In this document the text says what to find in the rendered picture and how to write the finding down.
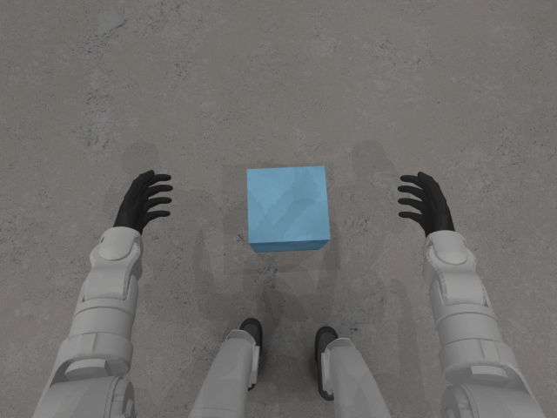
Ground robot right upper arm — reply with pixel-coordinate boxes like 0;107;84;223
440;383;544;418

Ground right robot hand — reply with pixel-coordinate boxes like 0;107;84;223
398;172;455;237

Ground robot right foot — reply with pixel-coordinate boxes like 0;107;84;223
315;327;338;401

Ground carton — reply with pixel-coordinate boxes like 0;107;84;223
247;166;331;253

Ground left robot hand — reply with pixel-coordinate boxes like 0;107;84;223
113;170;173;236

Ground left robot forearm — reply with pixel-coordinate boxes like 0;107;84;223
32;226;144;418

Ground right robot forearm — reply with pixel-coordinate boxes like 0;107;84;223
422;230;546;418

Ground left robot thigh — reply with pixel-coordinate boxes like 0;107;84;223
188;338;260;418

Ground robot left upper arm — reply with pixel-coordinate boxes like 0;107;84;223
36;375;137;418

